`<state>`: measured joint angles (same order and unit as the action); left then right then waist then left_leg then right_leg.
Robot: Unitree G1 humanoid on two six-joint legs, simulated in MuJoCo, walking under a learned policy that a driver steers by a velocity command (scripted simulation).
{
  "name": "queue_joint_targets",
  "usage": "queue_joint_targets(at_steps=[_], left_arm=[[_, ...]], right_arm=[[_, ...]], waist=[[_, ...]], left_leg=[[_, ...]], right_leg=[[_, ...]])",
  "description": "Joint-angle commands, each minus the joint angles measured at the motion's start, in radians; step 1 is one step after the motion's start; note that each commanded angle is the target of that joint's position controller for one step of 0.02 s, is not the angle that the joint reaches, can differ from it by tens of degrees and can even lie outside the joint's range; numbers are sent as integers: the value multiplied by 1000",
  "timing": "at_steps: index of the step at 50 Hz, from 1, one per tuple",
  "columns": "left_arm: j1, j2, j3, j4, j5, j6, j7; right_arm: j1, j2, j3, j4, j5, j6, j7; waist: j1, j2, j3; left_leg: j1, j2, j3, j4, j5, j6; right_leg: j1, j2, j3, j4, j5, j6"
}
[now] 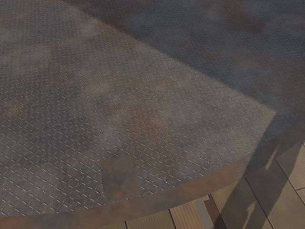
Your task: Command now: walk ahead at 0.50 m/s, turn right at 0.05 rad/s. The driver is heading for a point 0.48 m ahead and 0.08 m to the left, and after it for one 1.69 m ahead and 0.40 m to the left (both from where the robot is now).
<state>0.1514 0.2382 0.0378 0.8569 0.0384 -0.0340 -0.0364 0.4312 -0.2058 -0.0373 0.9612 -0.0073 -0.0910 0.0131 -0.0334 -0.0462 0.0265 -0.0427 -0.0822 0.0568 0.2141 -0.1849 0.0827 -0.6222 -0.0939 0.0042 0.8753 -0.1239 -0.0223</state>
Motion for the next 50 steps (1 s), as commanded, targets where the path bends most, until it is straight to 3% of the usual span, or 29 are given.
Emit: queue_joint_targets(at_steps=[1, 4, 7, 9, 10, 11, 12, 13, 14, 15, 17, 20, 23, 27, 30, 32, 35, 36, 37, 38, 39, 40, 41, 42, 43, 44, 45, 47, 50], left_arm=[[-114, 20, -8, -85, -7, -12, -4], [-182, 29, -11, -107, -11, -16, 0], [-192, 48, -4, -122, -11, -26, 7], [-49, 74, 11, -80, -7, -40, 19], [107, 103, 25, -29, 4, -54, 30], [279, 186, 47, -5, 30, -64, 46], [293, 270, 68, -5, 34, -53, 42], [238, 195, 57, -17, -1, -40, 35], [142, 124, 36, -30, -8, -41, 33], [96, 84, 27, -31, -9, -48, 30], [83, 56, 19, -16, -15, -62, 40], [130, 70, 25, 7, -26, -86, 44], [179, 72, 28, 27, -24, -89, 48], [222, 71, 25, 49, -20, -85, 50], [241, 87, 26, 62, -26, -78, 61], [266, 104, 29, 75, -26, -67, 69], [231, 144, 44, 65, -28, -44, 84], [219, 150, 48, 57, -31, -34, 83], [203, 155, 51, 46, -41, -29, 76], [275, 50, 31, 2, -27, -28, 69], [311, 67, 32, -29, -41, -11, 68], [243, 88, 31, -33, -28, -7, 67], [173, 81, 28, -50, -29, -10, 65], [144, 86, 32, -50, -19, -8, 67], [152, 91, 35, -55, -5, 7, 66], [170, 88, 36, -51, 4, 27, 66], [181, 76, 34, -53, 2, 42, 66], [196, 62, 30, -49, -6, 55, 64], [143, 73, 33, -63, -6, 68, 65]], right_arm=[[35, -131, -23, -33, 2, -14, -4], [72, -139, -24, -15, -4, -11, -9], [74, -150, -25, -2, -10, -3, -18], [40, -170, -30, -5, -10, 2, -21], [27, -162, -27, -9, -4, 4, -19], [17, -121, -14, -48, 7, 1, -16], [153, -13, 6, -59, 41, 8, -18], [102, -138, -26, -35, 8, 24, -28], [31, -129, -31, -50, 4, 24, -20], [-3, -99, -26, -55, 3, 25, -14], [-5, -86, -32, -52, -19, 50, 2], [-43, -64, -35, -70, -21, 76, 18], [-140, -61, -36, -104, -23, 86, 28], [-277, -50, -26, -155, -22, 83, 39], [-361, -26, -10, -189, -28, 78, 45], [-366, -31, -9, -199, -34, 74, 45], [-222, -76, -27, -171, -42, 66, 34], [-135, -100, -40, -148, -46, 55, 26], [-44, -145, -58, -125, -58, 38, 12], [-59, -264, -83, -129, -50, 32, 2], [-16, -326, -105, -154, -7, 49, -1], [-66, -288, -100, -178, 9, 70, -12], [-147, -224, -82, -190, 15, 81, -20], [-192, -172, -66, -190, 14, 86, -23], [-210, -148, -60, -193, 18, 89, -27], [-210, -138, -55, -193, 12, 87, -25], [-205, -153, -58, -194, 4, 81, -21], [-207, -178, -64, -200, -6, 73, -16], [-189, -176, -60, -199, -9, 77, -16]], waist=[[-5, 120, 49], [-23, 124, 53], [-6, 123, 57], [64, 118, -10], [129, 79, -100], [186, -18, -236], [118, -229, -336], [115, -55, -256], [81, -17, -114], [62, -7, -44], [24, -40, -2], [6, -25, -2], [16, -21, 25], [37, -17, 60], [51, -18, 82], [55, -34, 59], [-5, -74, -34], [-40, -58, -91], [-99, 16, -151], [-11, 210, -232], [-33, 221, -404], [-37, 85, -339], [-21, 71, -197], [13, 31, -105], [38, 43, -78], [50, 50, -82], [59, 55, -103], [67, 60, -134], [45, 107, -130]], left_leg=[[-38, 241, -126, -90, 351, 104], [30, 267, -124, -60, 403, 103], [89, 304, -155, 12, 517, 97], [88, 286, -152, 180, 702, 75], [16, 239, -118, 357, 657, 56], [-179, 181, -82, 634, 343, 36], [-497, 22, -15, 938, -340, 3], [-554, 74, -108, 1019, -308, 16], [-566, 112, -125, 1004, -216, 19], [-542, 144, -120, 967, -156, 13], [-490, 171, -109, 928, -110, -3], [-526, 177, -93, 924, -45, -19], [-629, 191, -81, 884, 51, -33], [-654, 180, -39, 692, 165, -40], [-565, 144, 51, 508, 197, -28], [-510, 107, 91, 451, 162, -6], [-354, 27, 106, 399, 38, 51], [-254, 7, 87, 330, 59, 74], [-93, 44, 20, 204, 270, 109], [176, 334, -271, 368, 942, 183], [328, 489, -607, 299, 1062, 384], [233, 460, -522, 228, 882, 364], [83, 414, -449, 176, 735, 329], [-31, 351, -396, 136, 660, 274], [-111, 308, -351, 114, 619, 243], [-157, 280, -325, 107, 612, 216], [-173, 264, -317, 107, 614, 207], [-188, 247, -292, 99, 586, 189], [-188, 231, -298, 65, 398, 156]], right_leg=[[6, 18, -56, -148, 94, 10], [33, 39, -70, -245, 100, -6], [87, 61, -60, -309, 19, -37], [279, 110, -67, -387, -35, -63], [496, 100, -54, -443, 7, -87], [755, -123, 170, -455, -75, -135], [950, -381, 577, -555, -131, -239], [835, -339, 589, -592, -225, -223], [695, -292, 433, -628, -220, -192], [589, -246, 317, -673, -140, -165], [491, -178, 159, -712, -30, -116], [492, -167, 49, -734, 105, -113], [522, -158, -33, -750, 147, -113], [552, -137, -133, -743, 235, -104], [565, -135, -224, -670, 516, -90], [618, -144, -251, -590, 674, -80], [664, -153, -262, -338, 896, -72], [647, -150, -257, -173, 817, -63], [548, -111, -269, 79, 558, -22], [246, 9, -251, 373, -423, 15], [55, 136, -70, 611, -561, 49], [2, 71, 12, 605, -452, 48], [-14, 45, 13, 547, -368, 49], [6, 21, 20, 461, -324, 53], [52, 11, 26, 398, -304, 58], [101, 15, 24, 363, -289, 60], [125, 27, 21, 338, -281, 63], [143, 35, 17, 291, -249, 63], [121, 34, 21, 215, -204, 63]])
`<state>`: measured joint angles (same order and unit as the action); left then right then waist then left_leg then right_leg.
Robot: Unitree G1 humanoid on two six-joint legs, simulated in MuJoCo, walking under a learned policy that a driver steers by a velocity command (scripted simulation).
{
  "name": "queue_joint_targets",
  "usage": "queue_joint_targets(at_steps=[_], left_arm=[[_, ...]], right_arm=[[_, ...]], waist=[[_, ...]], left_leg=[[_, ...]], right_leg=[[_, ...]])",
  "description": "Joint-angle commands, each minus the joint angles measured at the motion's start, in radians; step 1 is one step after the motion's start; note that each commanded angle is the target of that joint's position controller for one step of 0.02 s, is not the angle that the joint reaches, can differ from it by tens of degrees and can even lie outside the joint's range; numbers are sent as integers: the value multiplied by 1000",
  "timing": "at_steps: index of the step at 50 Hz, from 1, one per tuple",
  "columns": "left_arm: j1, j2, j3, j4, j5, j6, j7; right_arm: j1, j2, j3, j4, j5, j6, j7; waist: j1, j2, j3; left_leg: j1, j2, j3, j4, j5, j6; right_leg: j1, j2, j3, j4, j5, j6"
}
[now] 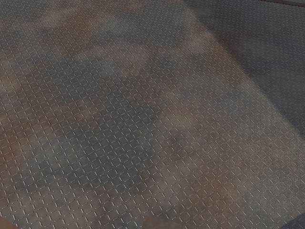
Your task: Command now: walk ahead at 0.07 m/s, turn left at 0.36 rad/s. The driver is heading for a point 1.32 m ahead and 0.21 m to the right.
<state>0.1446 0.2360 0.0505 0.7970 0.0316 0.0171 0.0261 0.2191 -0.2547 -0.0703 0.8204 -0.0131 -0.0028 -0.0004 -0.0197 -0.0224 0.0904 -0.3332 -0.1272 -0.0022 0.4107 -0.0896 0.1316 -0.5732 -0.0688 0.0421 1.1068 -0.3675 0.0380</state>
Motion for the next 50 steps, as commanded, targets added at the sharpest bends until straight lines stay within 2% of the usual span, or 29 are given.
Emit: queue_joint_targets(at_steps=[1, 4, 7, 11, 13, 14, 15, 16, 17, 18, 19, 20, 22, 24, 26, 31, 40, 50], left_arm=[[128, 80, 22, -9, 0, 21, 3], [79, 84, 22, -20, -4, 29, 3], [61, 77, 18, -20, -10, 28, 4], [90, 70, 11, -7, -23, 19, 12], [144, 55, 6, 14, -28, 11, 19], [183, 45, 2, 30, -26, 3, 23], [182, 70, 3, 31, -15, -10, 26], [180, 121, 4, 19, 5, -21, 28], [72, 135, 0, 6, -2, -25, 17], [18, 82, -14, -4, -6, -35, 9], [22, 71, -20, 7, -12, -43, 5], [48, 87, -16, 25, -12, -43, 6], [90, 98, -15, 45, -21, -46, 9], [115, 85, -17, 64, -24, -40, 7], [125, 76, -19, 85, -22, -36, 8], [138, 73, -20, 131, -22, -38, 8], [155, 51, -34, 208, -21, -35, 11], [191, 29, -49, 270, -22, -35, 16]], right_arm=[[30, -125, -26, -57, -4, -7, -4], [46, -122, -21, -52, -8, 2, -7], [50, -117, -16, -45, -14, 8, -9], [39, -113, -9, -34, -22, 15, -8], [29, -110, -4, -24, -14, 19, -12], [27, -103, 1, -18, -5, 21, -16], [50, -79, 9, -13, 0, 18, -19], [91, -19, 26, -15, 6, 11, -18], [48, -36, 21, -17, 15, 12, -19], [50, -52, 21, 7, -1, 14, -17], [37, -43, 23, 17, -2, 12, -13], [16, -46, 24, 23, -1, 10, -12], [8, -66, 24, 37, -9, 3, -8], [42, -68, 25, 83, 3, 0, -10], [41, -49, 30, 114, 4, 0, -15], [36, -45, 35, 174, 6, -3, -25], [47, -37, 46, 258, 7, 1, -34], [62, -15, 59, 315, 7, 5, -40]], waist=[[23, 96, -187], [-1, 115, -159], [-14, 128, -134], [-14, 139, -115], [13, 123, -113], [35, 105, -109], [21, 57, -107], [-6, -90, -148], [-35, -154, -47], [-42, -116, -50], [-39, -110, -68], [-25, -111, -66], [-7, -110, -82], [-1, -42, -62], [2, -1, -38], [12, 27, -56], [11, 21, -50], [11, 13, -34]], left_leg=[[107, 274, -251, -147, 216, 99], [127, 279, -293, -185, -19, 89], [128, 282, -316, -196, -135, 88], [104, 288, -336, -165, -112, 95], [95, 286, -343, -125, -44, 78], [63, 271, -333, -98, -33, 47], [16, 242, -318, -69, -64, -3], [-24, 172, -232, 56, -189, -52], [-6, 60, -107, 43, -252, -74], [115, 97, -105, 77, -229, -80], [153, 98, -115, 17, -138, -78], [177, 105, -124, -21, -57, -82], [212, 143, -147, -56, 29, -89], [184, 158, -154, -61, 15, -85], [167, 163, -162, -80, 16, -85], [176, 174, -170, -98, 49, -86], [191, 185, -168, -99, 60, -82], [191, 188, -160, -92, 57, -83]], right_leg=[[63, 8, -13, -42, 47, 4], [52, 9, -3, -132, 49, 3], [97, 25, -7, -237, 15, -8], [222, 68, -34, -396, -57, -38], [319, 85, -52, -569, -5, -60], [406, 85, -54, -731, 93, -74], [475, 22, 26, -823, 151, -90], [533, -167, 229, -902, 151, -132], [336, -255, 303, -908, 302, -206], [282, -223, 238, -885, 355, -212], [297, -163, 181, -866, 331, -174], [313, -115, 142, -854, 280, -140], [331, -75, 124, -844, 232, -113], [355, -54, 110, -855, 160, -111], [372, -48, 101, -845, 165, -112], [420, -36, 83, -823, 226, -114], [428, -27, 74, -823, 245, -112], [422, -22, 73, -823, 255, -111]])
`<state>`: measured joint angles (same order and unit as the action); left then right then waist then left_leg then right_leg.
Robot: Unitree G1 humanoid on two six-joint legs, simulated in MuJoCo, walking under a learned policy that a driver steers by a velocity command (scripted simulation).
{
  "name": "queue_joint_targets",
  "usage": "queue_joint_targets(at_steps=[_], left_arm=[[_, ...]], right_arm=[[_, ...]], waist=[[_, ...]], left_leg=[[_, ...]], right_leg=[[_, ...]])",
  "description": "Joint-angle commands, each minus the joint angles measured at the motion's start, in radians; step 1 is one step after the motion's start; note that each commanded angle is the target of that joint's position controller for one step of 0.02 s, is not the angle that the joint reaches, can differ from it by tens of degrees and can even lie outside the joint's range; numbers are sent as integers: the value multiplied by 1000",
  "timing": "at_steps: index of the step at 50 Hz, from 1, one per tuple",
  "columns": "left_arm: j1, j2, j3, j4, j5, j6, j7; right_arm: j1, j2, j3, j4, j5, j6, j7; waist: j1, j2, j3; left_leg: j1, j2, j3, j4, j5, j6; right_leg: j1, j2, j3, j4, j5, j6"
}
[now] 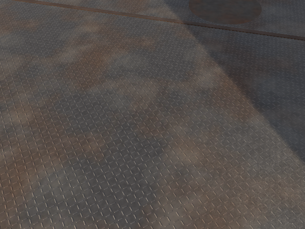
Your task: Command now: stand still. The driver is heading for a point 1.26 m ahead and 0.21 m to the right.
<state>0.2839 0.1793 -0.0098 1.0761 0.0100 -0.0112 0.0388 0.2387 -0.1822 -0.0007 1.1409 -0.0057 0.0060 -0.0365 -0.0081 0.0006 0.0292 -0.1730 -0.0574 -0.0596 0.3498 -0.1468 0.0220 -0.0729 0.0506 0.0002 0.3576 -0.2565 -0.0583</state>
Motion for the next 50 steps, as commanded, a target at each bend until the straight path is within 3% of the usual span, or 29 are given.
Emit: queue_joint_targets(at_steps=[1, 25, 27, 28, 30, 31, 33, 35, 37, 41, 43, 44, 45, 46, 47, 48, 49, 50], left_arm=[[55, 84, 10, -5, 0, -7, 4], [120, 42, -1, 49, 1, -11, 10], [135, 51, 4, 53, 4, -9, 8], [150, 83, 17, 54, 3, -4, 7], [202, 122, 39, 60, 1, 6, 5], [228, 120, 45, 65, 4, 5, 3], [265, 112, 52, 72, 17, -10, 0], [269, 114, 57, 68, 17, -32, -4], [263, 111, 58, 61, 14, -49, -6], [264, 126, 60, 53, 16, -67, -8], [227, 138, 62, 41, 11, -71, -13], [204, 142, 61, 35, 6, -75, -16], [213, 132, 54, 34, 8, -82, -23], [195, 104, 42, 9, 4, -87, -30], [250, 23, 28, -26, -3, -87, -36], [185, 92, 47, -33, 19, -75, -39], [127, 87, 48, -53, 16, -74, -49], [108, 66, 46, -54, 12, -76, -54]], right_arm=[[44, -84, -9, -1, 0, -4, -4], [82, -42, 8, 45, 2, -2, -12], [81, -36, 9, 42, -2, 1, -11], [66, -42, 5, 30, -7, 2, -9], [11, -49, -1, -11, -26, 0, 4], [-23, -43, 0, -36, -36, -7, 12], [-75, -49, -8, -78, -38, -26, 24], [-82, -53, -16, -98, -34, -48, 36], [-113, -60, -25, -127, -25, -63, 46], [-171, -57, -33, -189, -14, -62, 59], [-96, -56, -39, -182, -5, -63, 57], [4, -63, -49, -151, -4, -66, 53], [138, -104, -71, -106, -6, -73, 43], [318, -195, -99, -77, -24, -82, 30], [398, -286, -114, -62, -30, -76, 31], [287, -218, -99, -76, -16, -64, 33], [155, -177, -87, -120, -13, -68, 38], [89, -141, -75, -138, -13, -79, 43]], waist=[[0, -10, 28], [3, -8, 45], [14, -23, 38], [25, -57, 56], [58, -129, 134], [75, -134, 183], [80, -83, 228], [63, -41, 200], [57, -49, 167], [49, -100, 142], [2, -107, 116], [-48, -85, 82], [-98, -33, 10], [-175, 88, -98], [-140, 297, -175], [-87, 127, -66], [-45, 53, 29], [-16, 14, 69]], left_leg=[[30, 118, -101, -31, 113, 26], [6, 119, -84, -7, 96, 13], [-9, 92, -63, 14, -24, 16], [-59, 57, -29, 76, -123, 22], [-245, 7, 58, 242, -282, 31], [-316, 34, 82, 322, -292, 34], [-472, 91, 77, 466, -301, 33], [-539, 114, 74, 506, -263, 27], [-512, 112, 93, 461, -218, 20], [-373, 84, 136, 335, -161, 29], [-181, 47, 171, 251, -102, 46], [-14, 9, 193, 195, -58, 56], [177, 0, 176, 156, -70, 73], [370, 208, -85, 52, -273, 127], [457, 469, -600, -162, -471, 236], [320, 451, -617, -193, -592, 228], [195, 428, -476, -191, -527, 203], [100, 383, -343, -213, -357, 178]], right_leg=[[-78, -141, 115, -74, 144, -14], [-72, -138, 118, -76, 188, -17], [-72, -130, 140, -119, -43, -28], [-73, -138, 177, -145, -212, -50], [-64, -239, 325, -228, -507, -134], [-70, -301, 391, -262, -545, -176], [-10, -360, 442, -286, -444, -224], [76, -344, 391, -269, -286, -221], [96, -307, 313, -249, -143, -201], [32, -281, 219, -197, 72, -179], [-63, -264, 163, -121, 215, -148], [-128, -237, 122, -24, 342, -123], [-189, -188, 64, 155, 435, -94], [-326, -116, -16, 460, 294, -52], [-545, 31, -64, 794, -272, -19], [-602, -43, 51, 908, -229, -46], [-612, -90, 59, 910, -116, -58], [-569, -120, 64, 866, -43, -56]])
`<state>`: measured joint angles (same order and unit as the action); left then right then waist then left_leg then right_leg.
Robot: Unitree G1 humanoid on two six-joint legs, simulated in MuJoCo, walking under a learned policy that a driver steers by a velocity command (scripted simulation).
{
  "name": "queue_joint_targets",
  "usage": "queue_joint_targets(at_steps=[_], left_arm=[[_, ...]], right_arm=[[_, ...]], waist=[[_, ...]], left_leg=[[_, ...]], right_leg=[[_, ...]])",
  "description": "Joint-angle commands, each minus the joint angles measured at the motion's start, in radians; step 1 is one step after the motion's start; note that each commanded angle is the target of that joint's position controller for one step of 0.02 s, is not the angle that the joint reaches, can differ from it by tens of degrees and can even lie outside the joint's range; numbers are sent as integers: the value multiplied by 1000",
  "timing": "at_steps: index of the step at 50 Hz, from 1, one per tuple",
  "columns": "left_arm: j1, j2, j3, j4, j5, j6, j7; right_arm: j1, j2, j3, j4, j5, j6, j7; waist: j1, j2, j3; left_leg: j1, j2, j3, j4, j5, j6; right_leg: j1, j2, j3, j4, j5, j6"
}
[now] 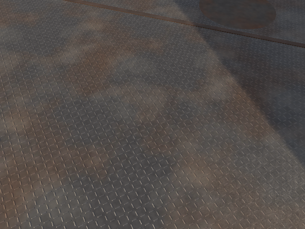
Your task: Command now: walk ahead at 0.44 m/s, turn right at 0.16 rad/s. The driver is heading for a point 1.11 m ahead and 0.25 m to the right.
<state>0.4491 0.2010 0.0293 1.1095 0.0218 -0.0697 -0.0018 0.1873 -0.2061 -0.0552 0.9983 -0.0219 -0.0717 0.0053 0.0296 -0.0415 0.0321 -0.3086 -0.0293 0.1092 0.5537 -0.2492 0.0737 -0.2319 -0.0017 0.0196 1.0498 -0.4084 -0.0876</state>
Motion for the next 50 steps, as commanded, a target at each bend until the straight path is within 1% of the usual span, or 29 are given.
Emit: queue_joint_targets(at_steps=[1, 2, 4, 6, 11, 13, 15, 18, 19, 20, 21, 22, 23, 24, 25, 26, 27, 28, 29, 32, 37, 41, 43, 44, 46, 47, 48, 49, 50], left_arm=[[-49, 34, 10, -83, 4, -10, -15], [-23, 28, 12, -76, 11, 2, -19], [-35, 29, 19, -86, 10, 20, -24], [-108, 28, 24, -114, 7, 32, -28], [-336, 5, 15, -210, 2, 30, -41], [-413, -8, 6, -243, 1, 29, -45], [-454, 0, 6, -268, 2, 29, -47], [-364, 39, 25, -254, 6, 29, -37], [-280, 58, 35, -232, 8, 28, -34], [-179, 85, 50, -202, 10, 26, -32], [-64, 121, 70, -169, 20, 21, -27], [-6, 208, 98, -167, 27, 23, -17], [-46, 278, 112, -193, 19, 35, -20], [-66, 248, 106, -187, -4, 42, -15], [-120, 206, 95, -192, -9, 40, -8], [-161, 163, 84, -195, -6, 34, -6], [-187, 143, 76, -203, -11, 25, 0], [-199, 129, 69, -206, -16, 15, 4], [-182, 133, 67, -203, -21, 4, 4], [-122, 177, 74, -195, -25, -9, 4], [-1, 160, 67, -185, -25, -2, 2], [59, 152, 56, -174, -14, -5, 12], [69, 164, 54, -172, -6, -7, 18], [60, 175, 54, -173, -3, -9, 22], [10, 199, 57, -182, 0, -16, 26], [-4, 211, 59, -181, 4, -19, 24], [-22, 214, 58, -182, 2, -21, 18], [-11, 169, 45, -207, -5, -25, 12], [150, 73, 31, -203, -48, -20, 7]], right_arm=[[121, -92, -11, 3, 3, -12, -1], [124, -59, 0, 10, 4, -20, -6], [185, -56, 6, 33, 3, -35, -14], [224, -65, 7, 44, 3, -42, -19], [264, -45, 19, 43, 2, -47, -27], [285, -54, 19, 48, 5, -48, -34], [313, -73, 16, 58, 5, -47, -42], [306, -112, 5, 57, 4, -40, -58], [292, -127, -1, 51, -1, -32, -62], [278, -141, -7, 38, -4, -23, -59], [255, -153, -12, 22, 0, -19, -48], [251, -106, -6, -17, -2, -21, -36], [265, -51, 0, -96, 21, -25, -15], [135, -111, -8, -122, 8, -37, -10], [95, -112, -6, -146, 14, -51, -5], [106, -107, -7, -135, 12, -54, -9], [112, -100, -7, -134, -5, -39, -12], [138, -85, -4, -132, -20, -17, -9], [137, -81, -5, -140, -27, 1, -6], [48, -79, -4, -186, -30, 30, 4], [-145, -89, 0, -261, -23, 36, 15], [-262, -79, 16, -304, -15, 26, 26], [-302, -85, 19, -327, -9, 18, 28], [-295, -94, 17, -332, -7, 13, 27], [-182, -125, 6, -305, -4, 5, 19], [-72, -151, -7, -271, -1, 0, 9], [82, -169, -17, -225, -2, -8, -3], [238, -227, -32, -201, -26, -15, -19], [281, -329, -60, -189, -45, -9, -13]], waist=[[-26, 67, 67], [-6, 80, 60], [3, 92, 62], [-1, 92, 77], [-29, 97, 109], [-45, 105, 116], [-51, 106, 111], [2, 140, 32], [40, 157, -16], [81, 168, -75], [143, 144, -128], [150, 9, -205], [70, -175, -277], [85, 3, -188], [54, 38, -87], [3, 122, -24], [-31, 136, -7], [-56, 115, -16], [-64, 98, -20], [-51, 50, -2], [27, -6, 11], [73, -23, 24], [81, -32, 35], [67, -37, 37], [0, -50, 6], [-46, -52, -47], [-122, -21, -125], [-171, 57, -244], [-101, 311, -358]], left_leg=[[189, 316, -411, -425, -143, 101], [167, 279, -322, -434, -52, 75], [180, 270, -232, -433, 112, 74], [214, 260, -157, -440, 204, 67], [238, 223, 0, -428, 448, 44], [254, 225, 41, -423, 524, 37], [315, 245, 68, -392, 645, 32], [416, 266, 118, -199, 1066, 13], [425, 276, 126, -70, 1147, 15], [407, 284, 120, 93, 1117, 22], [304, 268, 132, 324, 938, 15], [75, 197, 133, 660, 356, -3], [-321, -38, -10, 981, -315, -43], [-442, 41, -160, 961, -198, -24], [-447, 83, -156, 877, -98, -20], [-389, 116, -152, 784, -57, -26], [-324, 134, -156, 725, -54, -43], [-266, 144, -156, 678, -54, -61], [-248, 145, -149, 639, -62, -77], [-292, 147, -113, 517, 16, -113], [-391, 125, -87, 294, 214, -115], [-390, 93, -65, 135, 268, -86], [-365, 75, -58, 66, 256, -62], [-332, 68, -63, 33, 237, -45], [-163, 25, -59, -24, 159, -6], [-40, -6, -53, -41, 120, 13], [146, 0, -55, -104, 162, 36], [390, 183, -245, -97, 69, 79], [634, 458, -743, -175, 48, 239]], right_leg=[[-364, -82, 41, 141, 136, -21], [-329, -89, 38, 115, 154, -11], [-345, -81, 22, 109, 179, -2], [-425, -83, 6, 90, 228, 4], [-473, -59, -71, -156, 374, 15], [-423, -43, -125, -295, 405, 8], [-379, -20, -165, -384, 395, -13], [-247, 61, -216, -415, 295, -75], [-166, 86, -217, -416, 247, -102], [-57, 104, -201, -449, 217, -131], [118, 100, -153, -545, 219, -167], [319, -124, 140, -569, 134, -234], [532, -357, 742, -720, 150, -418], [474, -323, 662, -785, 108, -366], [351, -305, 546, -809, 163, -322], [231, -262, 454, -826, 297, -277], [147, -214, 375, -828, 410, -251], [95, -178, 313, -833, 483, -235], [75, -157, 284, -833, 547, -231], [50, -109, 232, -846, 601, -206], [169, -81, 215, -838, 671, -122], [273, -99, 213, -825, 725, -108], [318, -128, 225, -812, 760, -115], [333, -145, 230, -800, 792, -111], [326, -153, 208, -720, 990, -81], [328, -142, 196, -607, 1104, -68], [282, -103, 158, -427, 1076, -53], [113, -54, 131, -168, 778, -43], [-217, 140, 45, 198, 7, 6]])
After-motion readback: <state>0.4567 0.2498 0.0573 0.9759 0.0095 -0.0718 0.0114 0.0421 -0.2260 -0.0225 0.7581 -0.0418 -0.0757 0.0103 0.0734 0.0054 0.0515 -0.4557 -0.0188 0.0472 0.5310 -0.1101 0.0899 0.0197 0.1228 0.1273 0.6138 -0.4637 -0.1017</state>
